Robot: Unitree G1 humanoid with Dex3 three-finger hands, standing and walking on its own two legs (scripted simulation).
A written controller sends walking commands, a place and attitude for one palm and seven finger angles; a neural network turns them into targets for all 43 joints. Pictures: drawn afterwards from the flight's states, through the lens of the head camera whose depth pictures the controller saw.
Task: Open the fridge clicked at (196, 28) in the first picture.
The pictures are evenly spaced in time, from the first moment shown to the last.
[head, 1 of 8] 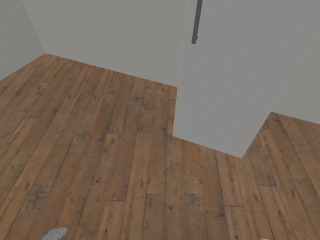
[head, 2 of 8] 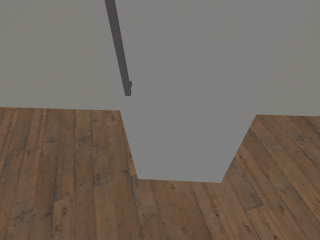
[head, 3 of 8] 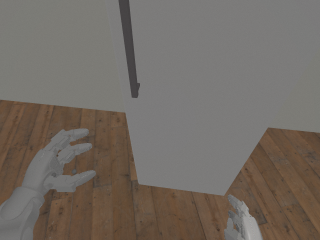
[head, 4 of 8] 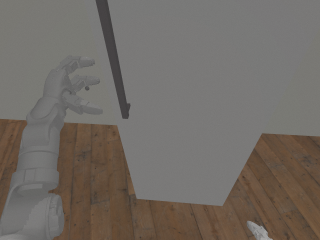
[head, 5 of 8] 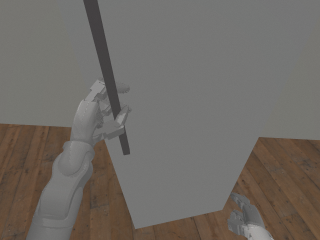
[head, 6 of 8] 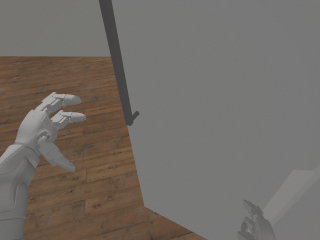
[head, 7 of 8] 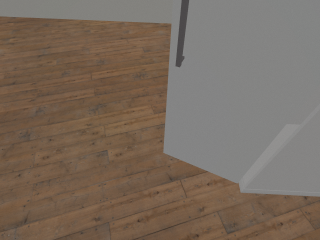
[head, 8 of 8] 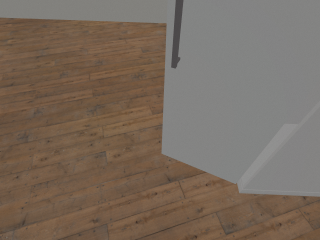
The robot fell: no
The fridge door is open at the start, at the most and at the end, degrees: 0 76 67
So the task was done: yes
